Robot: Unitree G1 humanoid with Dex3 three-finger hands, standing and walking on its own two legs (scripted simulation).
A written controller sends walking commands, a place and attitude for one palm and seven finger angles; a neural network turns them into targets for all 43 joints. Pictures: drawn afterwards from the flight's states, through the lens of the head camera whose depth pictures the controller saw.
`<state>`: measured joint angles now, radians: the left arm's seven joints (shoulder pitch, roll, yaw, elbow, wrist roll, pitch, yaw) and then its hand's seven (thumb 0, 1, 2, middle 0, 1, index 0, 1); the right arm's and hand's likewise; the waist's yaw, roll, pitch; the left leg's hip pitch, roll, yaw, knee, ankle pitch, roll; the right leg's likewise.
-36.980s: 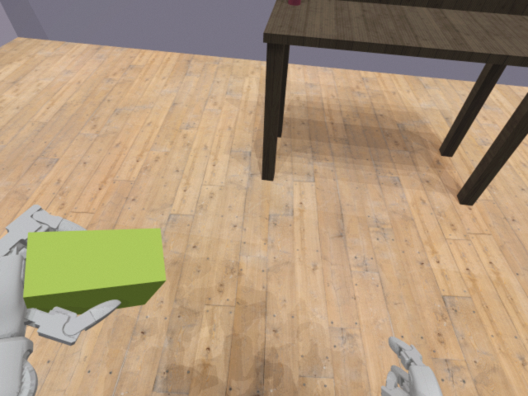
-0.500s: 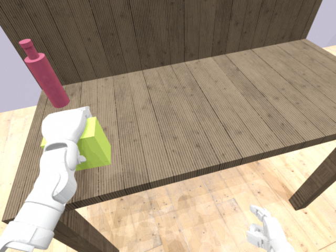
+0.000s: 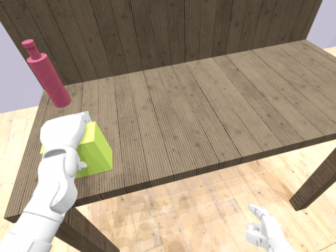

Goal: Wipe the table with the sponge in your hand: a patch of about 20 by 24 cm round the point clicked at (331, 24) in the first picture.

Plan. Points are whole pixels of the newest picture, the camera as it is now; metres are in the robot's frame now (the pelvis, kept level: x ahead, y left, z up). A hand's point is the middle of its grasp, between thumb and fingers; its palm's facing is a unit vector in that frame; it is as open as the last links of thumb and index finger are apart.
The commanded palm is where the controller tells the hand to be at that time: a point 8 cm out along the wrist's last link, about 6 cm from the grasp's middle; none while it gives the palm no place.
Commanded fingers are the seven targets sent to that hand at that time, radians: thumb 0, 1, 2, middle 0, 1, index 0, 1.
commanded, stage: lift the sponge slowly off the table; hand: left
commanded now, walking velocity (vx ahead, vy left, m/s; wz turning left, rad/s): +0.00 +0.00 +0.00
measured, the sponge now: (84, 156) +0.31 +0.27 +0.06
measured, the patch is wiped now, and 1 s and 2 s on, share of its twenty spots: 0.90 0.90 0.90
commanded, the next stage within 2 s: bring the sponge back beside the body in 1.86 s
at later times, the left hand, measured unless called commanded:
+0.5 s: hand (76, 147) +0.29 +0.26 +0.12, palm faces +0.05 -0.06 -1.00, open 10.4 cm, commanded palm +0.26 +0.26 +0.20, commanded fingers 0.00 0.10 1.30 -1.20 -1.60 -1.20 -1.60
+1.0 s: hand (69, 134) +0.30 +0.26 +0.16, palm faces +0.06 -0.02 -1.00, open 10.3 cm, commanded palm +0.26 +0.26 +0.23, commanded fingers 0.00 0.10 1.30 -1.20 -1.60 -1.20 -1.60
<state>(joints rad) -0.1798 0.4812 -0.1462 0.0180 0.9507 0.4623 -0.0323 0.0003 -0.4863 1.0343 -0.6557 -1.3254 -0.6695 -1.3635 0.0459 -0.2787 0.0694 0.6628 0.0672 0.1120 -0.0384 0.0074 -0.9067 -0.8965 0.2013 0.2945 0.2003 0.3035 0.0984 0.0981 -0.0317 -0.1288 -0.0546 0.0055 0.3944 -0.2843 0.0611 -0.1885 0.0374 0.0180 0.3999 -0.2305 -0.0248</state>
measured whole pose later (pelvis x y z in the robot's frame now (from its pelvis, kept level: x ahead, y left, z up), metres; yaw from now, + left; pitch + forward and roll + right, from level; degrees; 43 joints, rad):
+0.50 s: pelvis -0.01 -0.01 +0.00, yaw +1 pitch +0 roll +0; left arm -0.19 0.49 -0.17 -0.04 0.94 0.44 -0.08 -0.02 -0.50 1.03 -0.68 -1.30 -0.69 -1.34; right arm 0.01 -0.26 0.08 0.66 0.05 0.11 -0.04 0.01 -0.91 -0.90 0.20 0.29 0.20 0.30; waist 0.13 0.10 -0.01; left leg -0.11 -0.05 -0.01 0.37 -0.26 0.05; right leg -0.16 0.04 0.00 0.37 -0.21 -0.03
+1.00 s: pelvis -0.02 -0.02 +0.00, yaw +1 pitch -2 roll +0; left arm -0.33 0.56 -0.14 0.06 0.91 0.41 -0.14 -0.01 -0.51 1.04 -0.69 -1.29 -0.71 -1.33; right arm 0.03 -0.28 0.08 0.67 0.06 0.09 -0.05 0.01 -0.91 -0.90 0.20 0.29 0.20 0.30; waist 0.11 0.09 0.00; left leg -0.10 -0.04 -0.01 0.36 -0.23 0.04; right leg -0.15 0.05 0.00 0.36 -0.18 -0.05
